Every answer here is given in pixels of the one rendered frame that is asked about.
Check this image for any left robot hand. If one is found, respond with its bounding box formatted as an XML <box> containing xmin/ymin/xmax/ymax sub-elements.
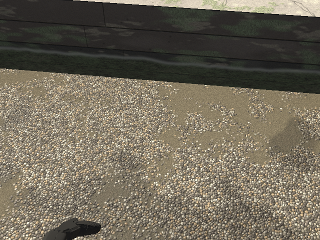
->
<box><xmin>42</xmin><ymin>217</ymin><xmax>101</xmax><ymax>240</ymax></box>

